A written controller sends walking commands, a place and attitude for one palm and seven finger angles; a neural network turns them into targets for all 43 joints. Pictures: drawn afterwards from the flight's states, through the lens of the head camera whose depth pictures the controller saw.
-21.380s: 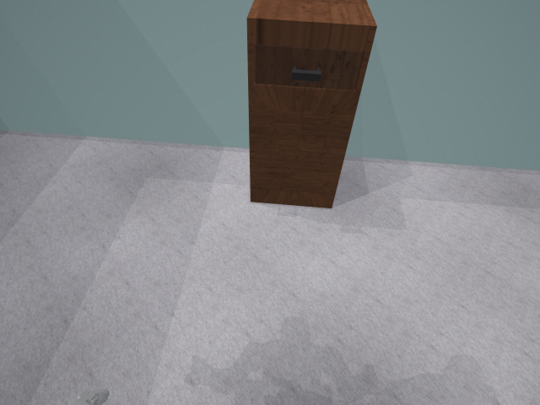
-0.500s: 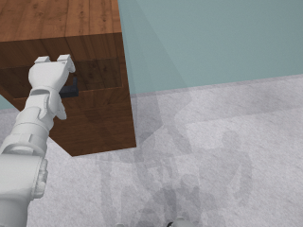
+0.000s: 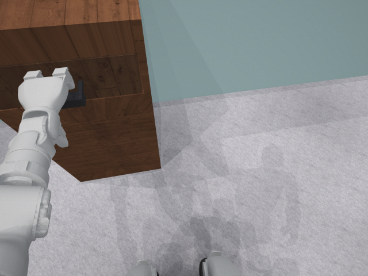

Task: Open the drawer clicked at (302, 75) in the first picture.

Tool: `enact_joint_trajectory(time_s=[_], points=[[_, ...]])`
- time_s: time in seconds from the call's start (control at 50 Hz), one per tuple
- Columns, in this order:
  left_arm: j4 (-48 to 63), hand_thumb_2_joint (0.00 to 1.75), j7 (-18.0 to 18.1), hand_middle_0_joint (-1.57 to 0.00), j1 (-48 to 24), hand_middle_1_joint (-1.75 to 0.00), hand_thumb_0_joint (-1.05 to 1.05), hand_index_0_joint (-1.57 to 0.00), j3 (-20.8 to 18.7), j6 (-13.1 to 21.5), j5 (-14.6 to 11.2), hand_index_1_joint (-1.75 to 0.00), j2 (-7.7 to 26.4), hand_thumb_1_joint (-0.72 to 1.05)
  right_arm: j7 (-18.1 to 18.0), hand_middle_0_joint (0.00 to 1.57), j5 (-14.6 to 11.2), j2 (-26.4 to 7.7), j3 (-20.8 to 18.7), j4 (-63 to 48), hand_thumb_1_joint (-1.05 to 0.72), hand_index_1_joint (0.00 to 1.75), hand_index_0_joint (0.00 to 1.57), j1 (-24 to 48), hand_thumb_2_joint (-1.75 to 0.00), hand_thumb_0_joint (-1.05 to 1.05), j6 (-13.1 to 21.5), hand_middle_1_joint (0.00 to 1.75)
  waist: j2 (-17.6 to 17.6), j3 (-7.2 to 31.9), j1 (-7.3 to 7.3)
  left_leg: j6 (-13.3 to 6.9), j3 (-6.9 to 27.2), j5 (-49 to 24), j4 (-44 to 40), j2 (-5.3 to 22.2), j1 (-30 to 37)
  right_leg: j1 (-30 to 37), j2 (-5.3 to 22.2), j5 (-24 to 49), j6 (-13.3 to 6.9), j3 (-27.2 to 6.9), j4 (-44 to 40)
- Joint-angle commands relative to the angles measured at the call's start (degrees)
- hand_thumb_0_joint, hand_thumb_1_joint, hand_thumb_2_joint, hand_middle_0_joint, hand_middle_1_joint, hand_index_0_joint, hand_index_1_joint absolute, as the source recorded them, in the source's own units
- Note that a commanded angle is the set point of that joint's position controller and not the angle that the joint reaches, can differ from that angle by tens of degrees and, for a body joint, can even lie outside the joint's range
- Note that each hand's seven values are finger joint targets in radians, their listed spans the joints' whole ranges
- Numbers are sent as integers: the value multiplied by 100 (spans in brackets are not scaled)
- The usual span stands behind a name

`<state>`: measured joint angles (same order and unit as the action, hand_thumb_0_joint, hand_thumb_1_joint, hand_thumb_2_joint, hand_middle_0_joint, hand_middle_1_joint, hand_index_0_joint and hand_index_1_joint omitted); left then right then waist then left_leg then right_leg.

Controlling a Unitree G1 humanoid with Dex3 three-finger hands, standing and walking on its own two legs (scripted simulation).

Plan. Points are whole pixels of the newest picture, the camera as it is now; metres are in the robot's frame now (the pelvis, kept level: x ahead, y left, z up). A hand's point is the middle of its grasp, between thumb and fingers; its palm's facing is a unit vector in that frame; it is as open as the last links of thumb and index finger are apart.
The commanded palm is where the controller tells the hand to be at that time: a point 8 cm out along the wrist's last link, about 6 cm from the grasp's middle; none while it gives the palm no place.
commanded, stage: lower the fingers behind the handle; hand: left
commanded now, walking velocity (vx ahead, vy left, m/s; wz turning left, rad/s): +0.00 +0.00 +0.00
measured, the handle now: (62, 93) +0.54 +0.27 +0.00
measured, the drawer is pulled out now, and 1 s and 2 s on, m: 0.00 0.00 0.00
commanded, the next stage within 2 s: lift the fingers back up to retry in 0.98 s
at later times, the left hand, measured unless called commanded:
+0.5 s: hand (57, 109) +0.49 +0.26 +0.01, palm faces -0.05 +0.03 -1.00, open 13.8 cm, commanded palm +0.48 +0.25 +0.04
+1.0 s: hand (58, 109) +0.49 +0.26 +0.01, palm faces -0.06 +0.04 -1.00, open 13.8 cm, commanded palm +0.48 +0.25 +0.03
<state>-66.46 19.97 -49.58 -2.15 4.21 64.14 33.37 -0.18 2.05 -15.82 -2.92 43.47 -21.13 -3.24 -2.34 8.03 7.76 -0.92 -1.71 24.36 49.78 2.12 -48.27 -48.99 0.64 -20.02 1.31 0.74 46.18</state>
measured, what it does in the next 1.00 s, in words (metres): stands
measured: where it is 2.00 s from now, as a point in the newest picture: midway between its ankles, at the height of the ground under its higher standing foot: outside the picture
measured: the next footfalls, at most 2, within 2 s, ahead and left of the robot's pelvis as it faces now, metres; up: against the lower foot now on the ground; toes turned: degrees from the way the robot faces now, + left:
none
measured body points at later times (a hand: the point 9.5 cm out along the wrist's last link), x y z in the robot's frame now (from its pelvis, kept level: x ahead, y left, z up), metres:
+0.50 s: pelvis -0.02 +0.00 -0.02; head +0.11 +0.01 +0.41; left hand +0.49 +0.26 +0.06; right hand -0.02 -0.27 -0.14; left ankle -0.02 +0.11 -0.69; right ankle +0.01 -0.14 -0.69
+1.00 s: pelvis -0.04 +0.00 -0.03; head +0.11 +0.00 +0.39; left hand +0.49 +0.26 +0.06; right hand -0.05 -0.28 -0.15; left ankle -0.02 +0.11 -0.69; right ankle +0.01 -0.14 -0.69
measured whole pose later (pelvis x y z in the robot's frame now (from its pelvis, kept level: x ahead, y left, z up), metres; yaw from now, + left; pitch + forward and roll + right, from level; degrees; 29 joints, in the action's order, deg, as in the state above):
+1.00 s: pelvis -0.04 +0.00 -0.03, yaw +0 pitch +26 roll -2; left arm -68.8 16.7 -59.1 1.4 2.6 63.3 37.9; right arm -2.0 1.0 -15.7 -0.3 41.0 -21.5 -0.6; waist -2.7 8.0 9.6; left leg -1.1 -0.8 25.2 60.4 2.0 -61.2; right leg -61.6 0.9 -21.0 1.2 1.2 56.6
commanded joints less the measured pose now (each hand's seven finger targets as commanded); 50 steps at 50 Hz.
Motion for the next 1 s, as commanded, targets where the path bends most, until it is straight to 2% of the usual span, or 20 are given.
enact_joint_trajectory(time_s=[0.0, 0.02, 0.06, 0.12, 0.14, 0.24, 0.34, 0.38, 0.44, 0.5, 0.58, 0.62, 0.66, 0.72, 0.8, 0.82, 0.86, 0.92, 0.94, 0.98], points=[[1233, 30, 149, -30, -2672, -120, 0, -30, -224, 43, -83, -120, 1479, -50, -102, 20, 11, -998, -375, -156, -90, 30, 20, -1035, -90, 0, 77, 30, -445, 2787, 147, -65, 139, -2810, -290, -214, 1850, 1337, -359, 2096, -248, 95, -286], [1269, 30, 153, -30, -2587, -120, 0, -30, -316, 78, -92, -120, 1582, -50, -103, 20, 18, -1002, -380, -135, -90, 30, 20, -1067, -90, 0, 80, 30, -491, 2918, 96, -68, 150, -2886, -265, -215, 1902, 1371, -353, 2143, -242, 92, -251], [937, 30, 104, -30, -2346, -120, 0, -30, -113, 1, -105, -120, 1283, -50, -106, 20, -1, -979, -355, -120, -90, 30, 20, -1036, -90, 0, 68, 30, -364, 2602, 149, -67, 158, -2732, -278, -210, 1766, 1208, -359, 1972, -243, 132, -269], [768, 30, 75, -30, -2326, -120, 0, -30, -61, 3, -79, -120, 1236, -50, -111, 20, -13, -985, -323, -126, -90, 30, 20, -1032, -90, 0, 73, 30, -260, 2242, 163, -73, 186, -2460, -300, -203, 1551, 997, -364, 1708, -257, 161, -263], [784, 30, 74, -30, -2245, -120, 0, -30, -93, 6, -79, -120, 1277, -50, -106, 20, -15, -981, -319, -146, -90, 30, 20, -1004, -90, 0, 75, 30, -375, 2272, 112, -69, 166, -2436, -280, -213, 1548, 981, -363, 1693, -269, 146, -241], [563, 30, 54, -30, -2236, -120, 0, -30, 59, -2, -58, -120, 1090, -50, -113, 20, -8, -961, -300, -190, -90, 30, 20, -1021, -90, 0, 101, 30, -278, 2183, 198, -81, 194, -2241, -182, -207, 1370, 742, -360, 1509, -273, 168, -146], [424, 30, 23, -30, -2223, -120, 0, -30, -23, -40, -48, -120, 1264, -50, -132, 20, -11, -980, -261, -225, -90, 30, 20, -1031, -90, 0, 112, 30, -166, 2242, 197, -98, 188, -2001, -70, -218, 1061, 688, -335, 1410, -270, 153, -4], [350, 30, 14, -30, -2210, -120, 0, -30, 194, -74, -33, -120, 980, -50, -132, 20, -22, -946, -274, -249, -90, 30, 20, -1029, -90, 0, 132, 30, -180, 2199, 269, -99, 189, -1975, -16, -212, 1081, 521, -347, 1341, -267, 161, 7], [238, 30, -14, -30, -2305, -120, 0, -30, 201, -142, -37, -120, 1052, -50, -144, 20, -35, -976, -242, -259, -90, 30, 20, -1026, -90, 0, 143, 30, -148, 2042, 306, -102, 200, -1707, 17, -208, 861, 375, -336, 1136, -265, 165, 55], [175, 30, -63, -30, -2361, -120, 0, -30, 77, -159, -105, -120, 1211, -50, -156, 20, -31, -1009, -222, -270, -90, 30, 20, -1025, -90, 0, 161, 30, -49, 2129, 321, -133, 187, -1572, 90, -212, 711, 385, -317, 1080, -258, 140, 113], [72, 30, -176, -30, -2265, -120, 0, -30, 238, -204, -116, -120, 1084, -50, -178, 20, -64, -989, -189, -348, -90, 30, 20, -1024, -90, 0, 198, 30, -76, 2087, 338, -143, 176, -1375, 148, -223, 542, 280, -306, 955, -248, 151, 180], [148, 30, -222, -30, -2440, -120, 0, -30, 96, -186, -105, -120, 1378, -50, -197, 20, -69, -1024, -167, -349, -90, 30, 20, -1050, -90, 0, 195, 30, -80, 2186, 340, -149, 194, -1312, 185, -218, 457, 291, -304, 916, -242, 135, 235], [96, 30, -261, -30, -2484, -120, 0, -30, 233, -206, -129, -120, 1223, -50, -215, 20, -89, -996, -163, -384, -90, 30, 20, -1037, -90, 0, 219, 30, -36, 2090, 395, -156, 191, -1097, 183, -224, 371, 218, -295, 742, -226, 140, 205], [87, 30, -312, -30, -2509, -120, 0, -30, 148, -192, -137, -120, 1405, -50, -241, 20, -103, -1028, -133, -404, -90, 30, 20, -1054, -90, 0, 244, 30, -86, 2094, 381, -163, 222, -970, 183, -217, 325, 146, -296, 605, -231, 138, 239], [143, 30, -372, -30, -2675, -120, 0, -30, 250, -154, -157, -120, 1288, -50, -254, 20, -111, -1005, -133, -400, -90, 30, 20, -1100, -90, 0, 292, 30, -48, 2152, 446, -173, 239, -923, 233, -208, 300, 92, -297, 580, -229, 136, 255], [163, 30, -365, -30, -2698, -120, 0, -30, 137, -133, -132, -120, 1484, -50, -271, 20, -109, -1028, -128, -399, -90, 30, 20, -1089, -90, 0, 293, 30, -65, 2180, 428, -176, 235, -827, 251, -204, 244, 73, -283, 509, -216, 124, 273], [143, 30, -378, -30, -2630, -120, 0, -30, 245, -137, -160, -120, 1304, -50, -277, 20, -110, -994, -122, -425, -90, 30, 20, -1093, -90, 0, 319, 30, -67, 2189, 425, -184, 225, -813, 246, -218, 226, 97, -287, 511, -219, 124, 262], [212, 30, -392, -30, -2772, -120, 0, -30, 180, -98, -146, -120, 1475, -50, -294, 20, -112, -1009, -108, -413, -90, 30, 20, -1118, -90, 0, 333, 30, -98, 2235, 447, -188, 236, -783, 273, -209, 178, 91, -286, 496, -213, 108, 288], [243, 30, -399, -30, -2741, -120, 0, -30, 210, -92, -160, -120, 1404, -50, -280, 20, -110, -995, -110, -418, -90, 30, 20, -1134, -90, 0, 338, 30, -181, 2268, 403, -182, 247, -797, 268, -216, 207, 97, -295, 497, -228, 117, 298], [209, 30, -405, -30, -2576, -120, 0, -30, 47, -100, -151, -120, 1609, -50, -279, 20, -105, -1019, -102, -402, -90, 30, 20, -1125, -90, 0, 328, 30, -214, 2278, 327, -169, 238, -871, 273, -214, 210, 137, -294, 551, -236, 119, 316]])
